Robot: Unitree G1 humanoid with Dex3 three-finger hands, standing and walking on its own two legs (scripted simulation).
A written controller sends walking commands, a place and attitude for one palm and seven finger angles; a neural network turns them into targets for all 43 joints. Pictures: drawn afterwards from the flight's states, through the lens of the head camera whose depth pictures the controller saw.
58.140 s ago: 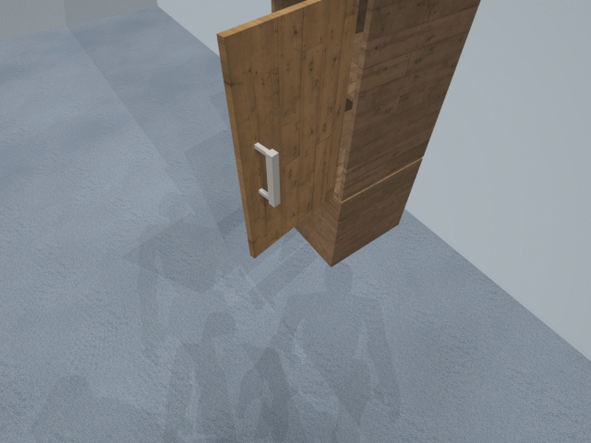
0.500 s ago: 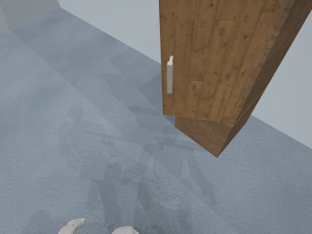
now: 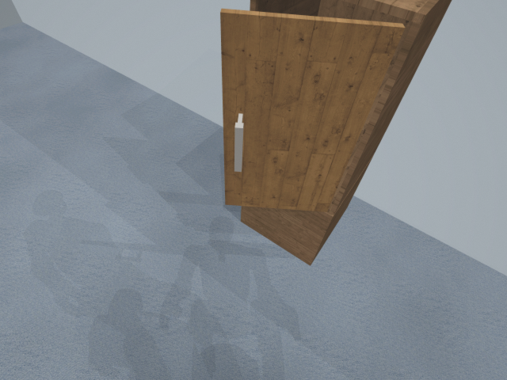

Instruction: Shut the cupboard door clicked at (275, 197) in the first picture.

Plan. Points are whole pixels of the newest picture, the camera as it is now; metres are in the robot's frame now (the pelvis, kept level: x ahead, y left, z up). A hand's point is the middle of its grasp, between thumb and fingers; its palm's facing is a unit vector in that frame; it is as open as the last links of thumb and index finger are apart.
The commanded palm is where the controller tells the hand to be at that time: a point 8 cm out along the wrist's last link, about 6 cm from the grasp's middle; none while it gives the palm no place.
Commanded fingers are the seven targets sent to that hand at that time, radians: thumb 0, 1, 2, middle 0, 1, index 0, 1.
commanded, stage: take the last steps up to it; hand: left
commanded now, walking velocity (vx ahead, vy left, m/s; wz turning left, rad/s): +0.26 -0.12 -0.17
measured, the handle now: (239, 143) +0.65 +0.07 -0.05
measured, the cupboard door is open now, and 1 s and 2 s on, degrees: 32 32 32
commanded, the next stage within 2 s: come to a stop and stand still in 0.50 s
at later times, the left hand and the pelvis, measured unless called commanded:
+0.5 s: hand out of the picture +0.10 +0.10 -0.19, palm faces +0.00 -0.99 -0.13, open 7.4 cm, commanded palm none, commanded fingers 0.00 0.90 0.90 -0.20 -0.30 -0.20 -0.30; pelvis +0.11 -0.06 -0.01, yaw -2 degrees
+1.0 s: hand (213, 318) +0.26 +0.09 -0.17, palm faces -0.02 -0.97 -0.24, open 7.4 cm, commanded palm none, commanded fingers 0.00 0.90 0.90 -0.20 -0.30 -0.20 -0.30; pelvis +0.19 -0.10 -0.01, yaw -2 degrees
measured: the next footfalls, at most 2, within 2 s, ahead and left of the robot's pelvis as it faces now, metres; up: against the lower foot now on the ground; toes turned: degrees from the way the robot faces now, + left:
right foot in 0.18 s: +0.06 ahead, -0.16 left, +0.00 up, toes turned -7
left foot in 0.54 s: +0.23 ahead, +0.03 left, +0.00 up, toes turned +6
